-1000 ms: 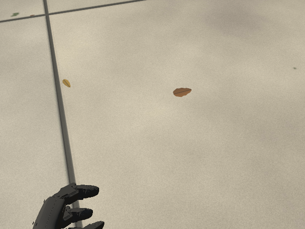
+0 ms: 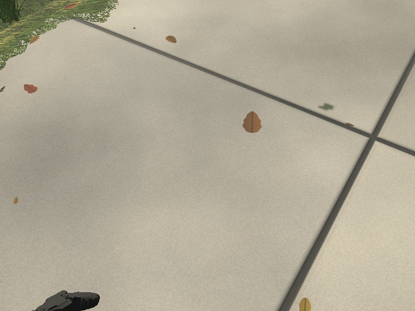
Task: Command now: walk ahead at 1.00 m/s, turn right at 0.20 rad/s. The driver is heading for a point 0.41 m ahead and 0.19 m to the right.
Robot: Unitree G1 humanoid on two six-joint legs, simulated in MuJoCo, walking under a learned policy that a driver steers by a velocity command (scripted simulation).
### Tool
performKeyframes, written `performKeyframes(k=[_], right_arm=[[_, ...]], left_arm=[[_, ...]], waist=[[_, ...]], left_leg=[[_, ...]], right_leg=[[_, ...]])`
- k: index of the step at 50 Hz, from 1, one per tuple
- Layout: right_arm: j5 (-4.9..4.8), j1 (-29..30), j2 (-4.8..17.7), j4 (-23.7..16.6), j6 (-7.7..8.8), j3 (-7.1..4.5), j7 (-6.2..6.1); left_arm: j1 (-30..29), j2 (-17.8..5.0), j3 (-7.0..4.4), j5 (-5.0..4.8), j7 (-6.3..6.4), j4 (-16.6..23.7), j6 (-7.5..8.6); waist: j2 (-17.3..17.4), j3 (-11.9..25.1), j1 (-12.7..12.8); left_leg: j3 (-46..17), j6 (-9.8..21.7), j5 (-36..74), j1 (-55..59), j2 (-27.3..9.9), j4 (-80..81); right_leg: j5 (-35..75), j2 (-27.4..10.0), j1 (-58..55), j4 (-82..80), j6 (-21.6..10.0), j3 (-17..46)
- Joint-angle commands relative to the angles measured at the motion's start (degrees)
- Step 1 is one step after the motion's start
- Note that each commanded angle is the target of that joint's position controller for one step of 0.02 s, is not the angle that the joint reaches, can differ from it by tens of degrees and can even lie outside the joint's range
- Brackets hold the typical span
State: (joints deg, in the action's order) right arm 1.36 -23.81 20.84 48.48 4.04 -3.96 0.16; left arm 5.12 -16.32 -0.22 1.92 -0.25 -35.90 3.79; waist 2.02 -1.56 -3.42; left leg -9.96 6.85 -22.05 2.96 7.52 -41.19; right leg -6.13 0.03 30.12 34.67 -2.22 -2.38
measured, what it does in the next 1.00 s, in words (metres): walks ahead, turning right: left foot, then right foot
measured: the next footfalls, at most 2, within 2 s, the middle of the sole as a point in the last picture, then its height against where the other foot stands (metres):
left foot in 0.38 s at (200, 280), level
right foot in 0.78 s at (279, 247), level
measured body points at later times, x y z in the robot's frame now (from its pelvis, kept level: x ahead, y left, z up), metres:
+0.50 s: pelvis +0.43 -0.03 +0.02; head +0.47 -0.04 +0.47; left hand +0.53 +0.23 -0.11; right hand +0.56 -0.32 -0.06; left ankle +0.53 +0.05 -0.71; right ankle +0.25 -0.13 -0.60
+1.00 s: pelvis +0.59 -0.09 +0.02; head +0.61 -0.10 +0.47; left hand +0.83 +0.07 -0.08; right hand +0.60 -0.38 -0.11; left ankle +0.62 +0.05 -0.70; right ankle +0.63 -0.22 -0.71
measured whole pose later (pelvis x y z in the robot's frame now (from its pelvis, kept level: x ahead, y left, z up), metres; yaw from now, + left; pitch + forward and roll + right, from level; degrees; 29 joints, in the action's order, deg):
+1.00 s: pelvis +0.59 -0.09 +0.02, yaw -18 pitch +1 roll +0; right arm 0.0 -10.0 15.4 50.9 -0.9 -1.7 -1.4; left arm 5.1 -12.3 -1.0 1.0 0.0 -42.6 -0.4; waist 0.2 -1.7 -0.7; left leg -1.6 -3.3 -22.5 -18.4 -2.2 -39.1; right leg -7.9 2.0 22.1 29.1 -1.2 1.2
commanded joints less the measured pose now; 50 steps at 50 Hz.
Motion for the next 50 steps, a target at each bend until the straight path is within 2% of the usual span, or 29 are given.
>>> performKeyframes(k=[1, 3, 5, 7, 9, 11, 13, 15, 17, 18, 19, 20, 21, 22, 23, 24, 25, 27, 31, 38, 39, 40, 41, 42, 43, 45, 46, 48, 50], right_arm=[[0.66, -0.1, 1.7, -7.2, 2.29, 1.36, -0.01], [1.81, 11.0, 3.1, -9.3, 2.69, 1.81, 0.42], [3.43, 14.6, 0.9, -12.1, 1.73, 2.75, 0.97], [3.66, 14.3, 0.0, -13.4, 0.51, 3.63, 1.48], [2.80, 20.7, 0.1, -16.0, 0.37, 4.35, 1.92], [1.36, 25.9, -1.0, -18.3, 0.80, 5.42, 2.67], [0.57, 27.7, -1.0, -18.4, 0.83, 5.44, 2.65], [1.02, 27.5, -0.5, -17.8, 1.31, 5.01, 1.86], [1.99, 22.8, 0.5, -16.1, 2.21, 4.18, 0.67], [2.17, 16.0, 1.1, -14.3, 2.83, 3.65, 0.07], [2.63, 8.1, 3.3, -12.3, 3.58, 2.79, -0.67], [-0.70, 0.8, 8.5, -11.8, 3.96, 0.63, -1.18], [-1.11, -1.1, 9.5, -10.6, 3.47, 0.06, 0.10], [-1.26, 3.1, 6.1, -11.9, 2.67, -0.09, 0.18], [-1.16, 8.1, 2.2, -12.2, 2.42, 0.81, 0.08], [-0.74, 10.5, -0.1, -11.2, 2.61, 1.76, 0.51], [-0.51, 11.7, 0.2, -10.2, 3.08, 1.64, 0.78], [-0.80, 12.8, -1.6, -8.4, 3.04, 1.63, 0.91], [-1.73, 15.9, 2.4, -6.2, 1.76, 0.24, -0.14], [-2.97, 12.9, 3.7, -1.6, 0.81, -0.07, -0.30], [-2.33, 10.1, 2.6, -0.8, 0.89, 0.24, -0.23], [-0.68, 5.5, 0.8, -0.6, 1.40, 0.96, -0.04], [-1.11, 0.6, -2.4, 0.8, 0.90, 2.23, -0.05], [-1.66, 3.7, 0.1, 0.7, -0.39, 1.79, 0.00], [-2.01, 6.0, 1.8, -0.1, -1.63, 1.22, -0.11], [-1.73, 7.3, 1.6, 0.2, -4.13, 0.72, -1.17], [-1.66, 7.6, 1.3, 0.5, -4.96, 0.64, -1.65], [-1.45, 6.1, -1.0, 2.0, -5.50, 1.07, -2.08], [-1.01, 4.9, -2.4, 3.4, -5.34, 1.24, -1.87]], left_arm=[[22.6, -14.5, -6.16, -0.39, -0.54, -4.4, -1.01], [18.2, -9.0, -5.22, -0.96, -1.16, -4.6, -0.73], [19.6, -6.5, -4.22, -0.75, -0.86, -7.7, -0.25], [20.1, -7.9, -4.54, -1.21, -0.61, -8.7, 0.46], [19.4, -7.9, -4.75, -1.48, -0.57, -8.5, 0.68], [18.2, -9.6, -5.72, -1.76, -0.61, -7.8, 0.89], [19.1, -11.0, -6.40, -2.54, -1.05, -8.0, 1.24], [22.8, -10.6, -6.42, -2.95, -0.95, -9.9, 1.05], [26.3, -10.3, -6.25, -2.79, -0.22, -12.0, 0.65], [25.4, -11.2, -6.34, -2.92, 0.04, -12.2, 0.62], [23.5, -10.1, -6.19, -3.15, 0.18, -11.4, 0.83], [24.2, 1.0, -2.89, -1.46, 0.70, -8.7, 0.69], [33.4, 1.3, -1.54, -3.58, 0.68, -9.1, 0.82], [30.3, -4.9, -3.08, -4.27, 1.25, -9.8, 0.01], [21.5, -7.5, -3.83, -4.43, 1.66, -7.5, -0.41], [13.7, -7.6, -3.90, -3.22, 2.01, -5.9, -0.66], [15.3, -5.7, -3.80, -2.83, 1.88, -4.9, -0.64], [16.3, -3.3, -3.43, -3.05, 1.30, -5.0, -1.42], [10.6, 0.2, -1.81, -2.08, 0.53, -3.2, -1.09], [4.5, -4.9, -3.35, -0.72, -0.33, -1.9, -1.13], [4.6, -7.1, -4.00, -0.54, 0.14, -1.7, -1.11], [4.8, -10.4, -4.48, 0.28, 0.68, -0.7, -1.30], [6.0, -6.2, -3.21, 0.97, 0.83, -1.0, -1.89], [7.0, -2.4, -2.21, -0.22, 0.33, -1.8, -2.18], [6.0, -2.5, -2.06, -1.02, -0.11, -2.5, -2.35], [0.9, -5.5, -3.00, -1.37, -0.22, -2.4, -2.76], [-1.5, -6.4, -3.41, -1.10, 0.06, -2.1, -3.05], [-4.0, -5.7, -3.48, -0.67, 0.55, -2.3, -3.59], [-4.3, -3.9, -3.15, -1.22, 0.89, -3.2, -3.73]], waist=[[-17.7, 15.3, 8.3], [-0.5, 4.3, 7.6], [-0.4, -0.5, 4.5], [-4.6, -2.1, 2.5], [-3.3, -4.5, 3.1], [-5.4, -5.5, 3.9], [-4.6, -3.5, 5.3], [-3.5, -2.4, 7.0], [-4.1, 2.6, 6.1], [-5.2, 6.1, 2.4], [-6.2, 10.1, -1.3], [6.6, 22.4, -2.4], [17.4, 33.5, -0.4], [7.1, 28.8, -1.0], [2.6, 18.3, -1.2], [-3.8, 10.1, -1.0], [1.6, 8.4, 2.2], [3.5, 6.3, 4.4], [2.8, 7.2, 5.2], [1.4, 5.9, 5.3], [-1.3, 6.2, 4.8], [-8.4, 10.3, 2.8], [-14.7, 17.8, 3.0], [-13.4, 18.0, 5.0], [-11.0, 15.8, 4.8], [-7.3, 10.8, 2.8], [-8.3, 8.9, 2.0], [-9.6, 8.7, 0.7], [-9.5, 9.5, -0.2]], left_leg=[[3.3, -2.1, 0.6, -46.0, -0.6, -45.6], [3.2, -2.4, 6.2, -46.5, -7.4, -38.8], [3.9, -3.9, 4.4, -43.4, -9.8, -30.6], [5.1, -5.7, 2.1, -43.1, -11.2, -24.1], [8.0, -7.7, 8.5, -40.5, -11.3, -14.1], [9.3, -8.7, 17.3, -32.1, -10.7, -0.5], [10.4, -8.7, 25.2, -23.9, -8.9, 4.7], [11.4, -7.5, 27.9, -24.2, -7.2, 9.4], [12.2, -5.6, 26.1, -19.1, -3.7, 13.7], [12.3, -4.4, 29.9, -11.8, -4.1, 16.4], [8.2, -3.1, 34.4, -1.2, -10.0, 15.2], [-6.9, 1.1, 60.1, 20.3, -26.0, 6.7], [-29.3, 11.8, 57.2, 30.9, -37.2, 9.9], [-26.4, 11.0, 46.6, 23.8, -33.9, 13.7], [-15.9, 9.1, 50.6, 14.4, -30.1, 15.3], [-8.8, 6.4, 57.2, 3.8, -25.0, 18.6], [-7.3, 8.9, 62.1, 0.3, -25.8, 18.7], [-1.4, 7.6, 59.3, -6.4, -22.5, 22.1], [7.8, 5.7, 57.8, -15.5, -18.5, 25.1], [7.5, 0.9, 38.3, -14.4, -17.3, 16.7], [8.8, -1.6, 33.0, -15.6, -14.4, 12.3], [11.4, -5.0, 16.9, -21.8, -10.2, 4.6], [9.9, -7.8, -4.3, -25.3, -8.5, -3.6], [7.1, -9.4, -16.1, -27.7, -9.1, -8.9], [6.0, -9.9, -18.2, -29.5, -9.9, -10.9], [6.0, -10.8, -12.8, -27.7, -11.2, -8.9], [6.6, -11.0, -9.1, -24.8, -11.2, -5.9], [8.7, -10.8, -1.1, -18.0, -9.7, 0.0], [10.0, -9.7, 9.3, -11.7, -8.7, 8.8]], right_leg=[[-32.0, -18.0, -49.7, -20.5, -16.0, 54.9], [-23.3, -15.0, -34.7, -19.8, -14.7, 40.0], [-17.7, -9.6, -24.1, -21.6, -12.8, 32.4], [-15.6, -7.9, -19.3, -24.1, -14.0, 30.2], [-11.6, -5.0, -12.7, -27.9, -13.9, 25.2], [-5.1, -3.3, -7.3, -29.5, -12.5, 22.5], [2.8, -3.9, -7.2, -30.2, -10.8, 22.4], [21.2, -4.2, -17.0, -24.4, -8.4, 20.3], [40.2, -3.0, -26.0, -12.4, -4.6, 18.5], [43.4, -1.7, -26.5, -3.1, -2.5, 17.1], [34.1, 0.4, -20.5, 8.5, -1.1, 17.0], [-12.8, 4.5, -5.7, 28.5, 1.4, 15.0], [-31.1, 7.9, 5.1, 45.7, 3.2, 15.9], [-26.5, 3.5, 7.7, 48.0, 4.1, 15.7], [-23.1, 1.1, 9.5, 44.8, 4.7, 11.9], [-21.1, 0.1, 8.3, 41.2, 4.7, 8.8], [-19.8, -1.3, 8.1, 39.9, 5.3, 10.0], [-19.3, -2.8, 4.1, 32.6, 5.3, 9.6], [-3.4, -1.9, -6.6, 9.7, 4.8, 4.5], [10.7, 0.2, -16.9, -7.6, -0.2, 4.3], [24.6, -2.1, -20.8, -9.4, -1.9, 6.2], [50.4, -10.9, -30.3, -4.9, -6.3, 13.5], [55.9, -19.0, -36.5, -4.9, -14.8, 22.0], [49.6, -19.6, -35.9, -6.9, -16.4, 25.3], [39.8, -18.2, -33.5, -8.4, -15.2, 24.9], [23.2, -16.5, -23.3, -12.4, -12.2, 23.1], [18.1, -15.0, -18.2, -14.0, -10.8, 21.7], [12.0, -11.8, -12.6, -15.0, -9.4, 17.3], [2.9, -9.3, -10.6, -14.4, -7.5, 14.1]])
